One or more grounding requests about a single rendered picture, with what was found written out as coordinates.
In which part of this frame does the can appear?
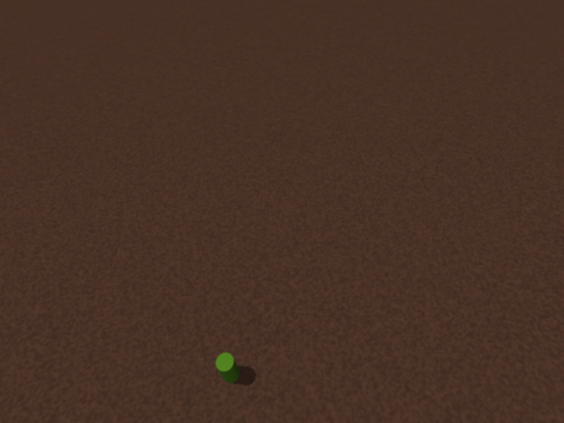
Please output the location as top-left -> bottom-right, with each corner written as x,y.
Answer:
216,352 -> 240,383

